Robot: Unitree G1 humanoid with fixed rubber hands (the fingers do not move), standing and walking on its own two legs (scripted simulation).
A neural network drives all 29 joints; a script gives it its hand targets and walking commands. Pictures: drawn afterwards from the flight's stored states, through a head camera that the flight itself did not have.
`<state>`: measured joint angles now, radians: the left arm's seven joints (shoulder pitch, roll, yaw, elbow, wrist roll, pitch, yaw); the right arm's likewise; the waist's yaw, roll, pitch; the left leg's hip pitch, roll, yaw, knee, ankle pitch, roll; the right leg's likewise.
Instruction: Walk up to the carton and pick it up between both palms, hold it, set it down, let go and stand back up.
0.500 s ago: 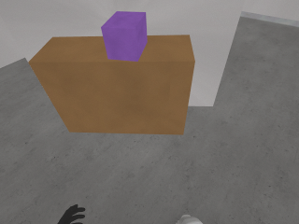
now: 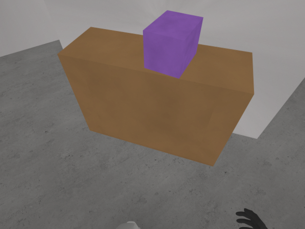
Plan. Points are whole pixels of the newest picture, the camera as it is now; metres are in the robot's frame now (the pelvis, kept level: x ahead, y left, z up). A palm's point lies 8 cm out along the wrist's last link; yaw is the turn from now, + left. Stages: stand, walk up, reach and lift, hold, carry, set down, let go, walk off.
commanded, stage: walk up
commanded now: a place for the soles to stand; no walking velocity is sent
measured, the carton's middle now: (172, 43) +0.89 -0.02 +0.03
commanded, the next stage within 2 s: none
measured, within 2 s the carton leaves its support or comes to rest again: neither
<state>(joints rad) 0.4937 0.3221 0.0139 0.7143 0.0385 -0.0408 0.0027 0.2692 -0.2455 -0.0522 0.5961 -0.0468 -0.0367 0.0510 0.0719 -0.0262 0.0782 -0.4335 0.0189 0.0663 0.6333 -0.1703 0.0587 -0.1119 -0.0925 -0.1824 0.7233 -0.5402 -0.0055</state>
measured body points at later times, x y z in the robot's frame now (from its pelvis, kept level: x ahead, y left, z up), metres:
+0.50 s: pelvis +0.18 -0.04 +0.00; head +0.17 -0.06 +0.45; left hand +0.23 +0.24 -0.09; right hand +0.26 -0.31 -0.12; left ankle +0.19 +0.09 -0.65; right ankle +0.20 -0.16 -0.71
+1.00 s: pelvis +0.34 -0.03 -0.01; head +0.36 -0.04 +0.44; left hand +0.47 +0.23 -0.09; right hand +0.41 -0.30 -0.13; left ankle +0.35 +0.12 -0.71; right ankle +0.41 -0.13 -0.71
